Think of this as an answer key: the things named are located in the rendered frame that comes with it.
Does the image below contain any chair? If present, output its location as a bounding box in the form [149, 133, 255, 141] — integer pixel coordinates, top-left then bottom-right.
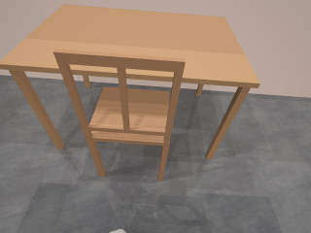
[53, 49, 186, 182]

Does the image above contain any table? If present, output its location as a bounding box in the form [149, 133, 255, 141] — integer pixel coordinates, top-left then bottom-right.
[0, 4, 260, 160]

